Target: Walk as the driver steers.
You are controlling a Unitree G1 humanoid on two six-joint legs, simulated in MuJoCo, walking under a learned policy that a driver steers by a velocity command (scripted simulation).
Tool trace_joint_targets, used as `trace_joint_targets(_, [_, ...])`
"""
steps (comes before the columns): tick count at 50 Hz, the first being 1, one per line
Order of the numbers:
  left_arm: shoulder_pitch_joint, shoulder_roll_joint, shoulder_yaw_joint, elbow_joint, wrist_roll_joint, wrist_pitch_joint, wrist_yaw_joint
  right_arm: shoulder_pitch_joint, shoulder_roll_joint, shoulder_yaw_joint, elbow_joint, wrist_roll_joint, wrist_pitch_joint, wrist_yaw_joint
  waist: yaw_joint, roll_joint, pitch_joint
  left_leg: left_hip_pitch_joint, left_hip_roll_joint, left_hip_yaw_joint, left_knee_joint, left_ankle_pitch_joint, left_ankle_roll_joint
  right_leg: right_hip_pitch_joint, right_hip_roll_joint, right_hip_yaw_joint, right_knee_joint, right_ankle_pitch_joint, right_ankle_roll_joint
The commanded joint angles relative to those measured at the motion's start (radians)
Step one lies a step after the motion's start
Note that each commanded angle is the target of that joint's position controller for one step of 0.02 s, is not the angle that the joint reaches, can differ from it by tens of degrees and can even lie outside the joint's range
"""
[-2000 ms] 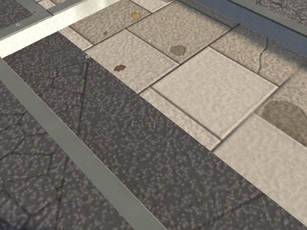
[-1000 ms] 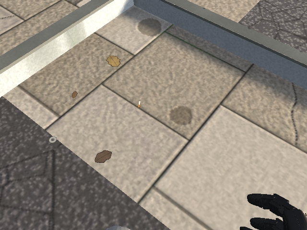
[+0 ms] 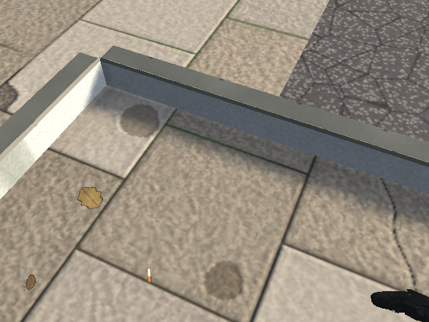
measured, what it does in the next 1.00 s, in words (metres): walks ahead, turning left: right foot, then left foot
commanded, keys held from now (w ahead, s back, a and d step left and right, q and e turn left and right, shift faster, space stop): w+shift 0.28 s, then w+q+shift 0.52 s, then q+shift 0.14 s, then e+shift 0.06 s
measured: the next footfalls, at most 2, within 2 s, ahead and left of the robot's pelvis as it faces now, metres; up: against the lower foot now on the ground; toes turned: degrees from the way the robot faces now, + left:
right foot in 0.42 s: +0.60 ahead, -0.10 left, +0.00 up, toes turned +1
left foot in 0.88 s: +0.99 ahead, +0.17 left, +0.00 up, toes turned +32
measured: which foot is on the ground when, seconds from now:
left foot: down 0.00-0.42, up 0.44-0.86, down 0.88-1.00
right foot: up 0.00-0.40, down 0.42-0.88, up 0.90-1.00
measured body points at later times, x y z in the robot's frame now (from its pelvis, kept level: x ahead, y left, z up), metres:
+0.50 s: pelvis +0.45 -0.01 +0.01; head +0.49 -0.01 +0.46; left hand +0.61 +0.26 -0.09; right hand +0.46 -0.28 -0.13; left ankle +0.21 +0.10 -0.60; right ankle +0.56 -0.10 -0.71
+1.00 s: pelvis +0.88 +0.12 +0.00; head +0.93 +0.14 +0.45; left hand +0.87 +0.40 -0.12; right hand +1.10 -0.09 -0.13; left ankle +0.95 +0.16 -0.71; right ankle +0.83 -0.08 -0.57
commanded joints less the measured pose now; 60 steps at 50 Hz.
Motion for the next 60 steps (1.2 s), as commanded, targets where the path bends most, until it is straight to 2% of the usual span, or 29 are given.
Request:
trace_joint_targets(1, [-0.158,0.126,0.026,-0.150,-0.008,-0.038,-0.005,0.410,-0.226,-0.078,0.100,0.000,-0.004,-0.027,-0.201,0.169,-0.191,0.858,0.341,-0.772,-0.418,-0.657,0.133,-0.833,0.030,0.074,0.625,0.107,-0.084])
trace_joint_targets(2, [-0.194,0.108,0.013,-0.155,-0.001,-0.042,-0.010,0.349,-0.173,-0.068,0.102,0.008,-0.010,-0.024,-0.167,0.073,-0.101,0.692,0.307,-0.623,-0.417,-0.473,0.131,-0.794,-0.026,0.051,0.547,0.194,-0.081])
trace_joint_targets(5, [-0.155,0.050,-0.003,-0.133,0.038,-0.001,-0.030,0.277,-0.080,-0.037,0.120,0.023,-0.026,-0.022,-0.050,0.107,-0.016,0.394,0.211,-0.423,-0.505,-0.342,0.114,-0.634,-0.088,0.036,0.415,0.216,-0.039])
trace_joint_targets(10, [-0.418,0.041,-0.019,-0.226,0.028,0.015,-0.044,0.346,-0.080,-0.037,0.175,0.047,-0.062,-0.014,-0.055,0.059,0.151,0.326,0.147,-0.221,-0.659,-0.092,0.133,-0.763,-0.123,-0.039,0.130,0.442,0.014])
trace_joint_targets(15, [-0.561,0.022,-0.034,-0.263,0.010,0.004,-0.060,0.424,-0.124,-0.038,0.222,0.070,-0.086,-0.020,-0.080,0.034,0.160,0.380,0.162,-0.110,-0.764,0.293,0.113,-0.487,-0.057,-0.118,-0.208,0.700,-0.032])
trace_joint_targets(18, [-0.507,0.077,-0.011,-0.256,0.020,0.005,-0.031,0.437,-0.195,-0.046,0.247,0.048,-0.067,-0.035,-0.035,0.064,0.045,0.628,0.186,-0.113,-0.531,0.882,0.085,-0.391,0.045,-0.137,-0.252,0.504,-0.049])
trace_joint_targets(20, [-0.179,0.143,0.021,-0.166,0.020,0.002,0.001,0.407,-0.239,-0.057,0.255,0.020,-0.036,-0.051,0.124,0.086,-0.146,0.587,0.169,-0.115,-0.085,0.954,0.063,-0.046,0.081,-0.122,-0.272,0.317,-0.061])
trace_joint_targets(21, [0.005,0.219,0.046,-0.128,0.041,0.000,0.025,0.411,-0.170,-0.041,0.238,0.011,-0.036,-0.051,0.180,0.044,-0.267,0.372,0.120,-0.110,0.251,0.689,0.061,0.226,-0.081,0.030,-0.219,0.096,-0.064])
trace_joint_targets(22, [0.010,0.320,0.074,-0.130,0.078,-0.009,0.027,0.575,0.043,0.006,0.192,0.066,-0.044,-0.028,0.037,-0.301,-0.439,-0.018,-0.044,-0.117,0.667,-0.178,0.034,0.503,-0.416,0.595,-0.376,-0.369,-0.168])
trace_joint_targets(23, [-0.041,0.239,0.063,-0.140,0.053,-0.008,0.013,0.472,-0.070,-0.014,0.195,0.076,-0.047,-0.032,0.067,-0.213,-0.428,-0.088,-0.040,-0.188,0.753,-0.222,0.066,0.405,-0.402,0.801,-0.587,-0.501,-0.136])
trace_joint_targets(24, [-0.151,0.183,0.051,-0.135,0.048,-0.015,0.012,0.344,-0.104,-0.028,0.164,0.072,-0.043,-0.033,0.032,-0.136,-0.219,-0.148,0.022,-0.174,0.733,-0.104,0.069,0.243,-0.359,0.589,-0.583,-0.336,-0.103])
trace_joint_targets(25, [-0.201,0.129,0.042,-0.128,0.045,-0.023,0.007,0.307,-0.096,-0.023,0.164,0.062,-0.038,-0.025,0.008,-0.032,-0.141,-0.122,0.067,-0.172,0.675,-0.045,0.067,0.112,-0.332,0.438,-0.579,-0.131,-0.091])
trace_joint_targets(28, [-0.199,0.045,0.017,-0.073,0.024,-0.040,0.008,0.295,-0.030,-0.016,0.155,0.028,0.012,0.002,-0.067,-0.059,-0.033,-0.057,0.129,-0.162,0.617,-0.037,0.040,-0.100,-0.270,0.151,-0.639,0.097,-0.049])
trace_joint_targets(30, [-0.182,0.042,0.018,-0.045,0.003,-0.059,0.001,0.218,-0.004,-0.010,0.117,0.025,0.039,0.016,-0.080,-0.055,0.035,-0.131,0.159,-0.140,0.590,-0.002,0.024,-0.133,-0.262,0.021,-0.687,0.198,-0.029])
trace_joint_targets(32, [-0.193,0.033,0.016,-0.033,0.004,-0.071,-0.003,0.128,0.002,-0.003,0.080,0.026,0.047,0.028,-0.091,-0.051,0.084,-0.162,0.152,-0.098,0.509,0.110,0.016,-0.172,-0.206,-0.131,-0.723,0.321,-0.009])
trace_joint_targets(37, [-0.163,0.087,0.022,-0.016,0.009,-0.087,0.012,-0.050,-0.017,0.008,0.018,0.034,0.038,0.054,-0.089,-0.009,0.149,-0.082,0.093,0.048,0.119,0.316,0.062,-0.106,-0.159,-0.345,-0.773,0.679,0.015])
trace_joint_targets(39, [-0.130,0.126,0.025,-0.013,0.002,-0.077,0.025,-0.058,-0.039,0.005,0.023,0.033,0.030,0.053,-0.103,-0.010,0.114,-0.012,0.018,0.118,0.045,0.321,0.093,0.017,-0.172,-0.373,-0.688,1.112,0.033])
trace_joint_targets(41, [-0.135,0.185,0.041,-0.034,0.006,-0.040,0.044,0.083,-0.082,-0.008,0.066,0.037,0.024,0.038,-0.183,-0.058,0.014,0.113,-0.066,0.152,0.021,0.218,0.114,0.131,-0.191,-0.370,-0.448,1.500,0.040])
trace_joint_targets(42, [-0.169,0.209,0.050,-0.053,0.008,-0.018,0.048,0.255,-0.111,-0.023,0.113,0.034,0.017,0.028,-0.261,-0.070,-0.071,0.292,-0.107,0.142,0.014,0.182,0.127,0.099,-0.204,-0.353,-0.212,1.568,0.028])
trace_joint_targets(43, [-0.203,0.209,0.053,-0.069,0.007,-0.002,0.046,0.458,-0.141,-0.046,0.176,0.028,0.010,0.008,-0.335,-0.056,-0.164,0.500,-0.123,0.083,-0.036,0.177,0.157,0.020,-0.215,-0.317,0.089,1.459,0.021])
trace_joint_targets(44, [-0.200,0.171,0.050,-0.064,0.004,-0.002,0.030,0.476,-0.165,-0.069,0.198,0.028,0.011,-0.021,-0.303,0.039,-0.133,0.619,-0.073,-0.035,-0.115,0.204,0.171,-0.168,-0.095,-0.303,0.417,0.736,0.056])
trace_joint_targets(45, [-0.106,0.038,0.024,-0.128,0.015,-0.011,0.021,0.395,-0.297,-0.097,0.175,0.012,0.024,-0.026,-0.136,0.276,-0.132,0.859,0.153,-0.390,-0.003,0.898,0.288,-0.597,0.076,-0.242,0.837,-0.121,0.117])
trace_joint_targets(46, [-0.119,0.065,0.011,-0.192,-0.007,-0.022,0.034,0.390,-0.372,-0.128,0.128,0.013,0.036,-0.018,-0.164,0.176,-0.391,1.016,0.270,-0.714,-0.181,0.722,0.439,-0.747,0.087,-0.034,0.957,-0.086,0.108])
trace_joint_targets(48, [-0.199,0.085,0.000,-0.185,-0.003,-0.034,0.040,0.266,-0.242,-0.102,0.099,0.033,0.040,-0.034,-0.093,-0.083,-0.172,0.705,0.256,-0.635,-0.336,0.502,0.342,-0.725,-0.016,0.007,0.766,0.066,0.080])
trace_joint_targets(50, [-0.179,0.080,-0.003,-0.159,0.023,0.008,0.046,0.217,-0.122,-0.061,0.095,0.053,0.016,-0.042,-0.032,-0.128,-0.070,0.416,0.213,-0.458,-0.348,0.783,0.268,-0.565,-0.078,-0.008,0.642,0.102,0.085])
trace_joint_targets(53, [-0.166,0.031,-0.013,-0.134,0.013,0.050,0.032,0.252,-0.096,-0.037,0.136,0.036,-0.024,-0.037,-0.025,-0.098,-0.080,0.298,0.165,-0.266,-0.386,0.997,0.183,-0.444,-0.083,-0.035,0.428,0.141,0.079])
trace_joint_targets(56, [-0.132,0.001,-0.015,-0.085,-0.011,0.051,0.029,0.262,-0.073,-0.024,0.168,0.019,-0.033,-0.040,-0.041,0.048,-0.133,0.451,0.103,-0.090,-0.384,1.044,0.069,-0.486,-0.034,-0.069,0.358,0.271,0.039])
trace_joint_targets(59, [-0.243,0.025,0.005,-0.117,0.009,0.074,0.047,0.343,-0.080,-0.029,0.181,0.024,-0.002,-0.070,-0.118,0.089,-0.103,0.776,0.196,-0.087,-0.325,1.127,0.024,-0.839,0.010,-0.048,0.683,0.092,0.026])
trace_joint_targets(60, [-0.308,0.036,0.009,-0.128,-0.006,0.071,0.044,0.374,-0.078,-0.028,0.179,0.018,0.009,-0.086,-0.157,0.062,-0.085,0.878,0.196,-0.073,-0.338,1.041,0.048,-0.966,0.024,-0.058,0.716,0.093,0.022])
Velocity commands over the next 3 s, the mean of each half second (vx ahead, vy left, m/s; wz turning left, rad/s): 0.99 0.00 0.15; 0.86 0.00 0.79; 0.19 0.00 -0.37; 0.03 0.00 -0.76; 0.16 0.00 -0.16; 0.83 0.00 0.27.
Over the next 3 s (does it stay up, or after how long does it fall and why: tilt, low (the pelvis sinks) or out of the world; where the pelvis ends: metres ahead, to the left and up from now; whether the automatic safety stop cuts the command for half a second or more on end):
stays up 1.73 0.22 0.15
